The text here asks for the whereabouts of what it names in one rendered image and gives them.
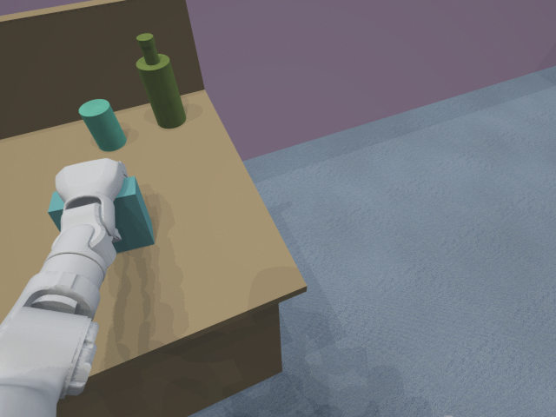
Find left robot hand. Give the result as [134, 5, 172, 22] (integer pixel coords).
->
[56, 158, 128, 243]

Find table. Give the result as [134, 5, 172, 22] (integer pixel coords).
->
[0, 0, 307, 417]

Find robot left forearm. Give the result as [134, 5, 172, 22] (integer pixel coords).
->
[0, 192, 116, 344]

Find left robot upper arm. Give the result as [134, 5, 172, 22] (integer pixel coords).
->
[0, 307, 99, 417]

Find sponge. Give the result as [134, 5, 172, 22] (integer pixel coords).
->
[48, 176, 155, 253]

